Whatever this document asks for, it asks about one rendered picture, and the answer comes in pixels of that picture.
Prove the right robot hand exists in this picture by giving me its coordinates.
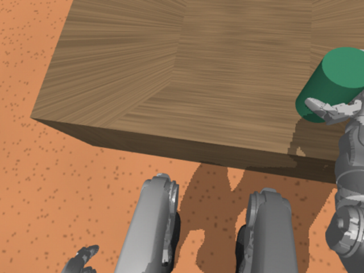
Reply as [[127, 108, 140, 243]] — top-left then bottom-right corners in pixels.
[[305, 49, 364, 125]]

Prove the can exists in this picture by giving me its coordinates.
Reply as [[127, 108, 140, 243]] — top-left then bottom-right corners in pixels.
[[295, 47, 364, 123]]

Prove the left robot foot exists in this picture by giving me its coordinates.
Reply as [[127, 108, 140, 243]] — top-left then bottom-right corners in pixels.
[[162, 212, 181, 273]]

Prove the left robot hand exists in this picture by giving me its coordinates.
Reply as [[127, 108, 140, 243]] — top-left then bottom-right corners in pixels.
[[61, 245, 99, 273]]

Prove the right robot arm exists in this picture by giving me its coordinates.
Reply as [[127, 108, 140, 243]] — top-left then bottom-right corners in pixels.
[[325, 115, 364, 273]]

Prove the right robot foot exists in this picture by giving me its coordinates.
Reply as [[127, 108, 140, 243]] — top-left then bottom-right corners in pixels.
[[235, 225, 246, 273]]

